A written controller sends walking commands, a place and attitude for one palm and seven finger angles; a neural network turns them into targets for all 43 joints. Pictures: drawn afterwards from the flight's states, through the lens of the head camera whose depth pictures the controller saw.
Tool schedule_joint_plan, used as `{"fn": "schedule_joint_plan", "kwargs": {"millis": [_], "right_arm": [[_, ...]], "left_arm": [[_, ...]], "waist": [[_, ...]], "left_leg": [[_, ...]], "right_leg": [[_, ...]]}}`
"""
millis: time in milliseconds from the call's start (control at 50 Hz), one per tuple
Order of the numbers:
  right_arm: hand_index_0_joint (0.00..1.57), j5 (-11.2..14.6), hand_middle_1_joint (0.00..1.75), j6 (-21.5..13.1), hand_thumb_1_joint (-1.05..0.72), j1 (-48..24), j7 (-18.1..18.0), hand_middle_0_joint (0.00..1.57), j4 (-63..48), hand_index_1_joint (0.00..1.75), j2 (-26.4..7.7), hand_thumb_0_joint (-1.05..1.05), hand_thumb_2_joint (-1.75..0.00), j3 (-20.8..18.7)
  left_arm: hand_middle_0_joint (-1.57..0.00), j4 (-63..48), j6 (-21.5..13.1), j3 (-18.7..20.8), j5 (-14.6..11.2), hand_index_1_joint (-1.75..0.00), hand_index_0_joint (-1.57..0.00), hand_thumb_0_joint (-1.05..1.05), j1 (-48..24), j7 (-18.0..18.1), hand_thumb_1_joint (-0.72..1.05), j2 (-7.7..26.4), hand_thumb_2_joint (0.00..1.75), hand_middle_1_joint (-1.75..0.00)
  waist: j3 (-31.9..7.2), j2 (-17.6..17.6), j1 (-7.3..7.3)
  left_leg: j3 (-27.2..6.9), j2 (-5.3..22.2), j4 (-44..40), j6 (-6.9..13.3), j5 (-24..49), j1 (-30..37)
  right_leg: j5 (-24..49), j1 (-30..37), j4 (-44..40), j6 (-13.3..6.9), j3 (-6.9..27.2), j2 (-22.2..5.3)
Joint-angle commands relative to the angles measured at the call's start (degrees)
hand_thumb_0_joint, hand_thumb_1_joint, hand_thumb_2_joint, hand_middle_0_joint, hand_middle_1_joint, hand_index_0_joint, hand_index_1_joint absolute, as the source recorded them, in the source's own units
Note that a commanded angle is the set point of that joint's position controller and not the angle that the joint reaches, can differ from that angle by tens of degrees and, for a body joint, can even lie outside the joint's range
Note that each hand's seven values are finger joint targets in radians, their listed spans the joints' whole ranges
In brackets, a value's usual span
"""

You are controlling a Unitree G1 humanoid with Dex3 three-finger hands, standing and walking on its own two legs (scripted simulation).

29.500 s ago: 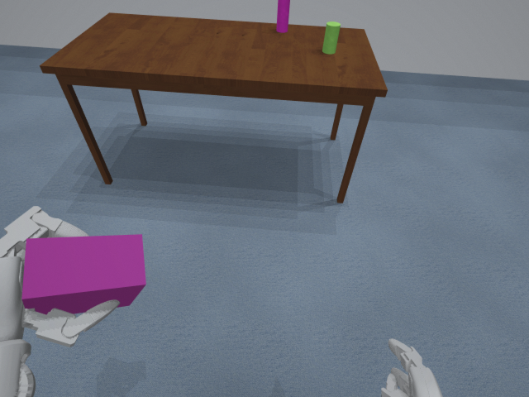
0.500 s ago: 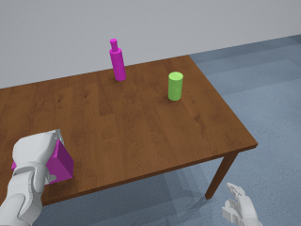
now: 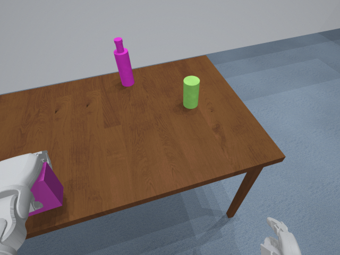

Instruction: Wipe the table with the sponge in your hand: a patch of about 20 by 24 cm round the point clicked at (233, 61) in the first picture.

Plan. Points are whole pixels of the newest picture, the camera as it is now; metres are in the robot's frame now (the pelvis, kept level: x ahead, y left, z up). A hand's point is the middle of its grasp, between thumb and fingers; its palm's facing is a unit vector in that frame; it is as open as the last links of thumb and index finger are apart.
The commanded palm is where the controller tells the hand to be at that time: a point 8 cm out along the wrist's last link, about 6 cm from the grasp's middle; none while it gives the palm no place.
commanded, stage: move the sponge above the wiping area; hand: left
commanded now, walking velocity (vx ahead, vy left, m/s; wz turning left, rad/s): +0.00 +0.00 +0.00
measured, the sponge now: (34, 194) +0.22 +0.38 +0.00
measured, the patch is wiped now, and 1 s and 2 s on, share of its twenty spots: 0.00 0.00 0.00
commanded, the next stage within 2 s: none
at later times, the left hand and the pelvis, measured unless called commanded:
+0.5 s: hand (34, 180) +0.24 +0.37 +0.02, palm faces -0.13 -0.04 -0.99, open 10.1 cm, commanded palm +0.23 +0.36 +0.09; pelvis +0.00 +0.01 +0.00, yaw +0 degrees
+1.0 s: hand (35, 185) +0.23 +0.37 +0.02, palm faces -0.20 -0.06 -0.98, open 10.1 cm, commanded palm +0.23 +0.36 +0.09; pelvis +0.00 +0.00 +0.00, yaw +1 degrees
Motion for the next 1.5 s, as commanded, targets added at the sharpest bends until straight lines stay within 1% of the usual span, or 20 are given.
{"fn": "schedule_joint_plan", "kwargs": {"millis": [0,160,180,280,400,500,600,680,700,760,820,940,1000,1080,1180,1200,1300,1360,1440,1480], "right_arm": [[0.20,-0.03,0.30,-3.04,-0.90,-6.23,-0.66,0.20,-8.16,0.30,-7.09,0.00,-0.90,-2.23],[0.20,-0.75,0.30,-3.74,-0.90,-3.45,-0.67,0.20,-7.02,0.30,-6.75,0.00,-0.90,-3.30],[0.20,-0.68,0.30,-3.62,-0.90,-3.93,-0.66,0.20,-7.04,0.30,-6.85,0.00,-0.90,-3.33],[0.20,-0.20,0.30,-3.29,-0.90,-4.97,0.16,0.20,-7.83,0.30,-6.93,0.00,-0.90,-3.33],[0.20,0.70,0.30,-2.16,-0.90,-6.20,0.58,0.20,-9.08,0.30,-7.10,0.00,-0.90,-2.43],[0.20,0.10,0.30,-2.96,-0.90,-5.83,0.22,0.20,-9.85,0.30,-6.32,0.00,-0.90,-1.96],[0.20,-0.84,0.30,-4.00,-0.90,-5.11,-0.19,0.20,-9.18,0.30,-5.63,0.00,-0.90,-2.47],[0.20,-0.70,0.30,-3.28,-0.90,-5.75,0.06,0.20,-8.20,0.30,-6.32,0.00,-0.90,-2.59],[0.20,-0.37,0.30,-3.00,-0.90,-5.83,0.10,0.20,-8.27,0.30,-6.01,0.00,-0.90,-2.46],[0.20,0.23,0.30,-2.02,-0.90,-6.70,-0.03,0.20,-7.76,0.30,-6.67,0.00,-0.90,-2.14],[0.20,0.63,0.30,-1.71,-0.90,-6.97,0.16,0.20,-8.65,0.30,-6.67,0.00,-0.90,-1.83],[0.20,-0.09,0.30,-2.29,-0.90,-5.56,0.06,0.20,-9.09,0.30,-6.69,0.00,-0.90,-1.80],[0.20,-0.91,0.30,-2.80,-0.90,-4.47,-0.48,0.20,-8.41,0.30,-6.65,0.00,-0.90,-2.15],[0.20,-1.50,0.30,-3.22,-0.90,-5.00,-0.78,0.20,-7.86,0.30,-6.50,0.00,-0.90,-2.89],[0.20,-0.29,0.30,-2.72,-0.90,-5.87,0.02,0.20,-7.03,0.30,-6.98,0.00,-0.90,-3.53],[0.20,0.05,0.30,-2.65,-0.90,-5.42,0.24,0.20,-7.30,0.30,-6.84,0.00,-0.90,-3.57],[0.20,1.11,0.30,-2.38,-0.90,-6.69,0.48,0.20,-9.01,0.30,-7.41,0.00,-0.90,-2.51],[0.20,0.35,0.30,-2.72,-0.90,-5.92,0.19,0.20,-9.09,0.30,-7.44,0.00,-0.90,-2.41],[0.20,-1.04,0.30,-3.94,-0.90,-5.26,-0.62,0.20,-8.66,0.30,-6.22,0.00,-0.90,-2.34],[0.20,-1.62,0.30,-4.39,-0.90,-4.80,-1.12,0.20,-7.96,0.30,-6.25,0.00,-0.90,-2.63]], "left_arm": [[-1.20,-8.80,-1.10,7.60,0.51,-1.60,-1.20,0.00,-14.11,1.38,0.10,17.76,1.30,-1.60],[-1.20,-9.16,-6.56,8.32,2.82,-1.60,-1.20,0.00,-18.68,4.97,0.10,18.08,1.30,-1.60],[-1.20,-8.83,-6.28,11.40,2.83,-1.60,-1.20,0.00,-17.44,5.69,0.10,20.59,1.30,-1.60],[-1.20,-8.17,-2.85,11.34,2.01,-1.60,-1.20,0.00,-13.95,7.70,0.10,18.80,1.30,-1.60],[-1.20,-5.10,2.70,6.06,0.81,-1.60,-1.20,0.00,-12.84,4.61,0.10,15.38,1.30,-1.60],[-1.20,-10.96,0.03,2.56,1.54,-1.60,-1.20,0.00,-17.59,2.75,0.10,13.62,1.30,-1.60],[-1.20,-16.45,-3.94,4.78,3.18,-1.60,-1.20,0.00,-19.31,5.21,0.10,15.03,1.30,-1.60],[-1.20,-13.45,-1.82,10.72,3.48,-1.60,-1.20,0.00,-15.81,7.39,0.10,19.13,1.30,-1.60],[-1.20,-12.27,-0.78,8.86,3.16,-1.60,-1.20,0.00,-16.20,7.46,0.10,17.09,1.30,-1.60],[-1.20,-6.73,2.83,8.02,1.96,-1.60,-1.20,0.00,-16.16,6.47,0.10,16.99,1.30,-1.60],[-1.20,-5.66,4.46,5.44,1.15,-1.60,-1.20,0.00,-13.40,3.68,0.10,15.32,1.30,-1.60],[-1.20,-7.86,-0.12,1.47,0.69,-1.60,-1.20,0.00,-15.28,-0.90,0.10,12.82,1.30,-1.60],[-1.20,-10.93,-4.66,7.12,1.63,-1.60,-1.20,0.00,-18.46,0.79,0.10,18.51,1.30,-1.60],[-1.20,-15.31,-7.73,15.12,3.98,-1.60,-1.20,0.00,-16.49,5.88,0.10,24.46,1.30,-1.60],[-1.20,-9.71,-2.33,15.20,1.57,-1.60,-1.20,0.00,-9.85,8.86,0.10,20.51,1.30,-1.60],[-1.20,-8.42,-0.84,11.66,0.49,-1.60,-1.20,0.00,-9.27,8.29,0.10,16.73,1.30,-1.60],[-1.20,-5.55,3.78,1.89,-2.43,-1.60,-1.20,0.00,-6.43,1.92,0.10,10.27,1.30,-1.60],[-1.20,-7.71,1.38,2.10,-0.72,-1.60,-1.20,0.00,-12.18,-0.19,0.10,13.19,1.30,-1.60],[-1.20,-15.62,-5.79,6.02,2.86,-1.60,-1.20,0.00,-21.05,2.78,0.10,17.75,1.30,-1.60],[-1.20,-17.93,-7.94,11.67,4.71,-1.60,-1.20,0.00,-22.14,5.99,0.10,22.96,1.30,-1.60]], "waist": [[-11.91,0.53,-0.49],[-15.63,4.46,-0.81],[-15.29,4.93,-0.01],[-16.60,3.77,0.98],[-12.45,0.54,0.41],[-13.18,2.41,-0.96],[-16.23,5.46,-0.37],[-15.18,4.48,1.25],[-14.65,3.74,0.64],[-12.70,-0.38,0.59],[-12.87,1.00,0.68],[-12.26,-0.75,-1.30],[-13.80,0.16,-0.96],[-18.01,6.48,1.54],[-16.19,3.86,1.74],[-15.22,2.15,0.85],[-10.33,-2.11,-0.59],[-10.71,-3.97,-1.17],[-14.25,3.04,-0.92],[-16.30,8.42,0.42]], "left_leg": [[-1.31,-2.03,-2.29,2.69,14.11,3.52],[-2.24,-0.96,-1.01,2.22,16.58,5.00],[-2.80,-0.85,-1.47,1.93,16.05,4.38],[-3.12,-0.40,-2.09,1.05,18.47,3.72],[-2.69,-0.79,-3.63,1.44,14.10,1.69],[-3.78,-0.64,-3.04,2.24,13.76,4.85],[-4.70,0.11,-2.02,1.65,18.40,8.35],[-4.33,-0.28,-2.62,0.58,20.71,6.62],[-3.47,-0.51,-2.60,0.79,19.85,5.55],[-2.21,-1.19,-3.40,1.14,16.76,3.68],[-1.96,-1.58,-3.75,1.42,16.33,3.82],[-1.90,-1.88,-2.22,2.81,15.53,4.84],[-1.92,-1.92,-1.50,3.10,16.05,5.43],[-2.53,-1.59,-0.73,2.18,22.80,7.57],[-2.21,-1.28,-1.19,1.20,22.89,4.90],[-1.54,-0.97,-1.43,1.36,21.60,3.63],[-1.59,-1.24,-3.44,2.14,14.56,1.79],[-2.29,-1.52,-3.05,2.90,12.85,2.80],[-3.43,-1.03,-2.38,2.77,14.51,6.96],[-4.07,-0.70,-2.33,1.83,16.99,8.42]], "right_leg": [[11.42,3.96,-3.32,-2.54,2.92,0.50],[10.45,0.69,-1.42,-2.86,2.23,0.77],[9.17,0.86,-1.43,-3.07,2.48,1.08],[10.67,2.63,-0.72,-3.07,2.09,0.94],[8.00,2.78,-1.87,-2.59,1.17,0.68],[7.36,1.30,-2.22,-2.58,1.30,0.89],[9.00,0.61,-1.49,-2.80,1.77,1.00],[11.21,2.75,-1.84,-3.44,2.75,1.17],[11.39,3.19,-1.69,-3.21,1.88,0.89],[11.64,4.21,-2.87,-2.98,2.20,0.66],[11.66,5.40,-3.08,-2.89,1.69,0.56],[13.01,3.78,-3.72,-2.55,2.20,0.75],[13.75,4.18,-3.16,-2.78,2.96,0.87],[17.43,5.27,-1.87,-3.59,4.71,0.80],[18.78,5.82,-1.41,-3.36,3.94,0.55],[18.03,5.59,-1.20,-2.75,2.41,0.31],[12.05,4.43,-3.04,-2.13,1.59,0.37],[10.23,3.17,-3.63,-2.16,2.10,0.53],[8.49,1.33,-2.78,-2.73,2.47,0.93],[8.76,1.43,-2.37,-3.46,3.60,1.34]]}}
